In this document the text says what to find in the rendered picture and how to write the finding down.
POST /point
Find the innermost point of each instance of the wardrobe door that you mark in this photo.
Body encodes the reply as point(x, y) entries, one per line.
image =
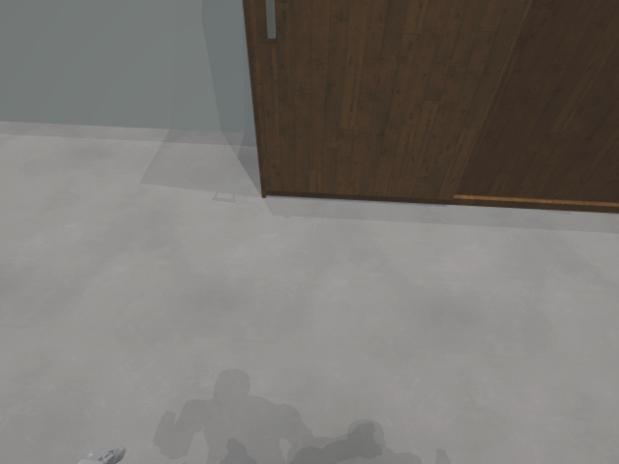
point(377, 97)
point(552, 129)

